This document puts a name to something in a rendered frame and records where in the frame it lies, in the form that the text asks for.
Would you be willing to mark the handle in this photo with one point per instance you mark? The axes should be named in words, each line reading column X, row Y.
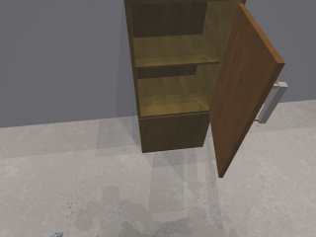
column 279, row 89

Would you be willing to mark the cupboard door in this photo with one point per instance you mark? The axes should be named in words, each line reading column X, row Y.
column 249, row 69

